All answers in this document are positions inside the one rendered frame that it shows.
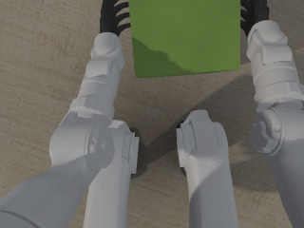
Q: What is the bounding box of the left robot upper arm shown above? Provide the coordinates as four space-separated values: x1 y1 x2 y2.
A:
0 123 116 228

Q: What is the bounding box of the right robot hand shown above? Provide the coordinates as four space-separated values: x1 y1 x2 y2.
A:
240 0 270 37

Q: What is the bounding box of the robot left shin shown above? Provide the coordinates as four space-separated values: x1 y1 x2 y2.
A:
108 120 132 134

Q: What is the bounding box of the right robot forearm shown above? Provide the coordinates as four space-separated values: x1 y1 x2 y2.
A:
246 20 304 113

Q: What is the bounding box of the left robot hand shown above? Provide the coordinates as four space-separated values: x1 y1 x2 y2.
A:
100 0 131 37

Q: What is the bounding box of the robot shin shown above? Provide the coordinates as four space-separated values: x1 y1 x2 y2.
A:
183 109 229 170
108 120 132 134

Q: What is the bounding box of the left robot forearm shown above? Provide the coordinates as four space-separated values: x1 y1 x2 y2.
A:
48 32 125 155

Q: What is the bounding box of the robot right shin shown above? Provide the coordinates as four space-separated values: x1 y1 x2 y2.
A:
183 109 229 170

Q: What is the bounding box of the right robot upper arm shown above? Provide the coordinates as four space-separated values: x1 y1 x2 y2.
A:
249 106 304 228

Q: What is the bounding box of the carton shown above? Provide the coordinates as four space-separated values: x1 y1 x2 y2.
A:
128 0 241 78

